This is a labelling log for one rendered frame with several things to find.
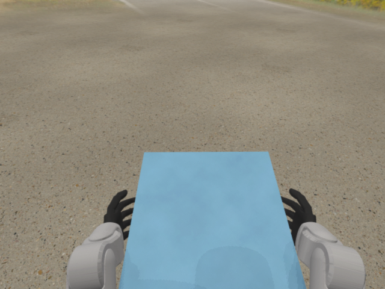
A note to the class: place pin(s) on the right robot hand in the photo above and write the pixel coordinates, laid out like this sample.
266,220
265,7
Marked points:
303,212

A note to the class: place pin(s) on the left robot hand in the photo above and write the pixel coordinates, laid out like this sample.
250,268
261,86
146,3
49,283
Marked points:
114,213

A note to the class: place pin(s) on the carton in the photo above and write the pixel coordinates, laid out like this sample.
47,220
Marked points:
209,220

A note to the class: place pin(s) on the left robot forearm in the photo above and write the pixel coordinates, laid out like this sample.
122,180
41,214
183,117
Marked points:
92,265

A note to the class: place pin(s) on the right robot forearm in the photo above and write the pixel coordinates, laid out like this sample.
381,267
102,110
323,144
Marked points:
332,265

